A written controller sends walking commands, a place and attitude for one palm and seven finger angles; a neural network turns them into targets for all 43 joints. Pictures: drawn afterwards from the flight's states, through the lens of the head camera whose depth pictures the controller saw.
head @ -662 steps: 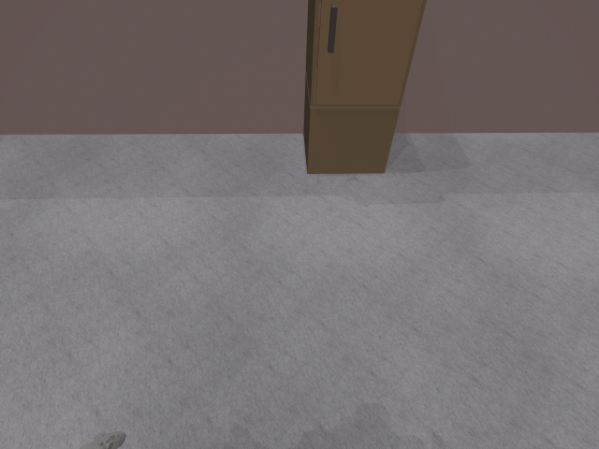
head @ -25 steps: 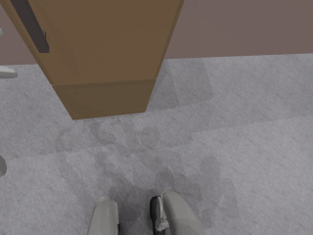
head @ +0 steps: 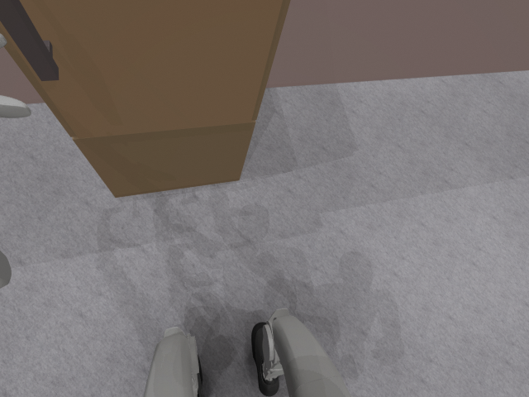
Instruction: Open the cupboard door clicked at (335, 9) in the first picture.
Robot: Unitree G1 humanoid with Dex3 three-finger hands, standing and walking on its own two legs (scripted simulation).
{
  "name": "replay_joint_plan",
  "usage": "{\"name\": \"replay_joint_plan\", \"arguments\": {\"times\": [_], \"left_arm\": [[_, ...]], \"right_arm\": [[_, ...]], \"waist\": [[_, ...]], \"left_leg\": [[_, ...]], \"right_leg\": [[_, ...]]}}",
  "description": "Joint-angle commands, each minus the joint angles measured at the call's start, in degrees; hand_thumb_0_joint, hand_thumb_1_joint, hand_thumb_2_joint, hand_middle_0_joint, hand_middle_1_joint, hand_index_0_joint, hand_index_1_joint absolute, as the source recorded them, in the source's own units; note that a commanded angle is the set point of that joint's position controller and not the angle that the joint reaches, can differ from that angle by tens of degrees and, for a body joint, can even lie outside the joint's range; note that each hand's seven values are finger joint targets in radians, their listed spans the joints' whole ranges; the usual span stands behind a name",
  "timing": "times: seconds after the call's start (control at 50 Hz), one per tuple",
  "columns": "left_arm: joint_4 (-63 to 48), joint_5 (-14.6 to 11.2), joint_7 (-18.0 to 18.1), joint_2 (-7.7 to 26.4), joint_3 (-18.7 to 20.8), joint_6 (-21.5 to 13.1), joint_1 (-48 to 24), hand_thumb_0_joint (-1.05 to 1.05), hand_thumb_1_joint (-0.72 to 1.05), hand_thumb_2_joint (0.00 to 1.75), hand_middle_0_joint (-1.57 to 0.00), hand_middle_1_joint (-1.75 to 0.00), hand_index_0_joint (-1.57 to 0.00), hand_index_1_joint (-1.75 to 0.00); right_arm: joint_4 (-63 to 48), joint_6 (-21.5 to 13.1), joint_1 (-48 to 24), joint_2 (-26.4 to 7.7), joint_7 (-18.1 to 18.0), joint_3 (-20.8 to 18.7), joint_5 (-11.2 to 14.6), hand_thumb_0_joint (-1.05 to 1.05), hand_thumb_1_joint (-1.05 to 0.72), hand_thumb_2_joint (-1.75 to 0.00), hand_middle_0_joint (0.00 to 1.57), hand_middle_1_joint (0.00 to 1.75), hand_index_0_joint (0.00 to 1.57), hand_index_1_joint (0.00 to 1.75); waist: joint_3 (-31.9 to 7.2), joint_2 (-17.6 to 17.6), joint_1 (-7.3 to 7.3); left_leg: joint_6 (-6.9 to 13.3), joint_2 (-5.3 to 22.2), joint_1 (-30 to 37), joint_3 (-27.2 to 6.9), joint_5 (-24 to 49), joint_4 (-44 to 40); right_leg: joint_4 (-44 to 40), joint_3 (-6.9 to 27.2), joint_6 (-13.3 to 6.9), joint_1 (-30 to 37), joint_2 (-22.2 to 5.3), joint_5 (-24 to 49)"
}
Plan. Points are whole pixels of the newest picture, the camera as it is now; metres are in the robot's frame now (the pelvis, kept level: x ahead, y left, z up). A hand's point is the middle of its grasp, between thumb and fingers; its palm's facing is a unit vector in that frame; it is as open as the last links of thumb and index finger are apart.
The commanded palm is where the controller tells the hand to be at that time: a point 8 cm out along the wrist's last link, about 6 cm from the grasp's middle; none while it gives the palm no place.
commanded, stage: slide the fingers in behind the handle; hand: left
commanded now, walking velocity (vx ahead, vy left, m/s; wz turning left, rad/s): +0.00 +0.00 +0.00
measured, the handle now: (20, 14) +0.60 +0.25 +0.08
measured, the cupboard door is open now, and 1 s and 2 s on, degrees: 0 0 0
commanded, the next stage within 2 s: close the thumb around the handle in 1.30 s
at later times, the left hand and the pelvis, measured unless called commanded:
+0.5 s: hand (10, 59) +0.54 +0.25 +0.07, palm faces +0.08 -1.00 +0.00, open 14.0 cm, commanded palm +0.53 +0.28 +0.07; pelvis +0.01 +0.00 +0.01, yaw +1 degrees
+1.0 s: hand (44, 58) +0.55 +0.22 +0.07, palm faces +0.09 -1.00 -0.02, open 14.0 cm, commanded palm +0.53 +0.26 +0.07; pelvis +0.01 -0.01 +0.01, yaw +1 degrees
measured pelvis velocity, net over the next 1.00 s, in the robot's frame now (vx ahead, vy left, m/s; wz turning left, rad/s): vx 0.01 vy -0.01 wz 0.02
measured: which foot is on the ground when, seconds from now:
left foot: down 0.00-1.00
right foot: down 0.00-1.00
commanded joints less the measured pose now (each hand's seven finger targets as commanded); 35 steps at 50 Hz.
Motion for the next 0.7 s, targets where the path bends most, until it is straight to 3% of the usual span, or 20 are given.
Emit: {"name": "replay_joint_plan", "arguments": {"times": [0.0, 0.08, 0.14, 0.16, 0.22, 0.26, 0.34, 0.42, 0.44, 0.5, 0.56, 0.58, 0.64, 0.68], "left_arm": [[-14.7, -1.2, 1.7, 20.5, 3.5, -4.3, -20.3, 0.0, -0.5, 0.3, -0.3, -1.2, -0.3, -1.2], [-15.3, -2.1, 2.0, 16.5, 1.5, -5.1, -20.5, 0.0, -0.5, 0.3, -0.3, -1.2, -0.3, -1.2], [-15.7, -2.6, 1.7, 14.1, 0.6, -5.2, -18.6, 0.0, -0.5, 0.3, -0.3, -1.2, -0.3, -1.2], [-15.2, -2.7, 1.7, 14.1, 0.9, -5.0, -18.1, 0.0, -0.5, 0.3, -0.3, -1.2, -0.3, -1.2], [-12.8, -2.8, 1.9, 10.0, -2.3, -3.9, -18.6, 0.0, -0.5, 0.3, -0.3, -1.2, -0.3, -1.2], [-13.9, -2.7, 2.6, 11.3, -1.4, -4.3, -20.1, 0.0, -0.5, 0.3, -0.3, -1.2, -0.3, -1.2], [-17.1, -2.6, 4.3, 8.4, -2.5, -6.4, -21.9, 0.0, -0.5, 0.3, -0.3, -1.2, -0.3, -1.2], [-15.6, -2.5, 5.8, 7.2, -2.7, -7.2, -22.0, 0.0, -0.5, 0.3, -0.3, -1.2, -0.3, -1.2], [-15.0, -2.4, 6.1, 8.0, -1.5, -7.2, -20.8, 0.0, -0.5, 0.3, -0.3, -1.2, -0.3, -1.2], [-13.8, -1.5, 6.7, 6.8, -3.1, -6.2, -20.9, 0.0, -0.5, 0.3, -0.3, -1.2, -0.3, -1.2], [-16.0, -1.2, 7.6, 9.6, -0.7, -6.9, -20.2, 0.0, -0.5, 0.3, -0.3, -1.2, -0.3, -1.2], [-17.4, -1.3, 7.7, 8.1, -1.7, -7.3, -20.6, 0.0, -0.5, 0.3, -0.3, -1.2, -0.3, -1.2], [-16.5, -2.0, 8.1, 6.9, -1.7, -7.9, -20.2, 0.0, -0.5, 0.3, -0.3, -1.2, -0.3, -1.2], [-16.7, -1.9, 8.1, 6.1, -2.3, -8.0, -19.8, 0.0, -0.5, 0.3, -0.3, -1.2, -0.3, -1.2]], "right_arm": [[-1.7, -0.2, 12.7, -12.0, -0.3, -4.9, -0.3, 0.0, -0.9, -0.9, 0.2, 0.3, 0.2, 0.3], [-1.2, -0.2, 12.7, -11.7, 0.0, -5.2, -0.2, 0.0, -0.9, -0.9, 0.2, 0.3, 0.2, 0.3], [-1.2, -0.2, 13.0, -11.8, 0.2, -5.6, -0.3, 0.0, -0.9, -0.9, 0.2, 0.3, 0.2, 0.3], [-0.8, 0.0, 13.0, -11.8, 0.2, -5.7, -0.3, 0.0, -0.9, -0.9, 0.2, 0.3, 0.2, 0.3], [-0.6, -0.2, 12.5, -11.5, 0.1, -5.6, 0.0, 0.0, -0.9, -0.9, 0.2, 0.3, 0.2, 0.3], [-0.5, -0.2, 12.7, -11.6, -0.2, -5.6, -0.1, 0.0, -0.9, -0.9, 0.2, 0.3, 0.2, 0.3], [-0.2, -0.6, 13.1, -11.2, 0.2, -6.0, -0.7, 0.0, -0.9, -0.9, 0.2, 0.3, 0.2, 0.3], [0.3, -0.6, 12.7, -11.0, 0.5, -6.0, -0.8, 0.0, -0.9, -0.9, 0.2, 0.3, 0.2, 0.3], [-0.1, -0.6, 13.0, -11.2, 0.5, -6.1, -0.9, 0.0, -0.9, -0.9, 0.2, 0.3, 0.2, 0.3], [-0.3, -0.3, 12.7, -10.9, 0.7, -5.9, -0.8, 0.0, -0.9, -0.9, 0.2, 0.3, 0.2, 0.3], [-0.9, -0.2, 12.9, -11.0, 0.6, -6.0, -0.9, 0.0, -0.9, -0.9, 0.2, 0.3, 0.2, 0.3], [-1.1, -0.3, 12.5, -10.7, 0.8, -6.1, -0.8, 0.0, -0.9, -0.9, 0.2, 0.3, 0.2, 0.3], [-0.8, -0.3, 12.6, -10.4, 0.9, -6.0, -0.9, 0.0, -0.9, -0.9, 0.2, 0.3, 0.2, 0.3], [-0.7, -0.3, 12.6, -10.5, 0.9, -6.2, -0.7, 0.0, -0.9, -0.9, 0.2, 0.3, 0.2, 0.3]], "waist": [[-34.2, 14.9, 2.25], [-33.1, 14.6, 1.35], [-33.9, 15.9, 1.86], [-33.6, 14.1, 1.63], [-28.9, 12.7, 0.62], [-29.6, 13.9, 0.93], [-31.9, 16.0, 0.9], [-31.7, 13.9, 0.76], [-32.3, 13.6, 1.32], [-30.8, 13.5, 1.08], [-33.9, 13.4, 2.26], [-35.3, 14.3, 2.12], [-33.1, 12.4, 1.65], [-33.8, 12.0, 1.73]], "left_leg": [[-0.2, -0.7, 26.0, -3.4, 28.9, -8.2], [-0.3, -0.6, 27.5, -3.4, 29.2, -8.4], [-0.6, -0.6, 29.9, -3.6, 31.6, -8.7], [-0.5, -0.5, 29.7, -3.6, 31.3, -8.8], [-0.2, -0.8, 26.8, -3.2, 26.7, -9.6], [-0.4, -0.8, 28.0, -3.4, 27.7, -9.8], [-1.2, -0.5, 32.9, -4.4, 32.2, -9.4], [-1.2, -0.7, 31.0, -4.3, 30.9, -9.3], [-1.0, -0.8, 31.0, -4.1, 31.6, -9.0], [-0.9, -1.0, 29.4, -3.7, 30.2, -9.4], [-1.0, -1.0, 30.2, -3.5, 32.4, -9.3], [-0.9, -1.2, 30.6, -3.2, 32.9, -8.9], [-0.7, -1.1, 29.1, -3.0, 32.1, -9.0], [-0.7, -1.2, 29.0, -2.9, 31.6, -9.2]], "right_leg": [[-4.8, 2.1, -1.2, 17.0, 2.0, 15.3], [-5.2, 2.0, -1.2, 15.7, 2.1, 15.2], [-5.2, 1.7, -1.5, 15.0, 2.2, 15.7], [-5.5, 1.7, -1.2, 15.3, 2.2, 15.8], [-6.4, 1.7, -1.0, 14.2, 2.1, 13.1], [-6.2, 1.7, -1.2, 14.3, 1.9, 13.6], [-5.5, 1.2, -1.6, 11.6, 2.0, 13.9], [-5.4, 1.3, -1.4, 13.2, 1.9, 14.2], [-5.2, 1.4, -1.6, 13.6, 2.0, 14.8], [-5.4, 1.5, -1.3, 14.2, 1.8, 14.7], [-5.0, 1.8, -1.4, 16.7, 1.8, 17.1], [-4.9, 2.1, -1.3, 17.0, 1.8, 17.9], [-5.0, 2.0, -1.4, 17.7, 1.9, 18.5], [-5.2, 2.2, -1.2, 18.5, 1.9, 18.6]]}}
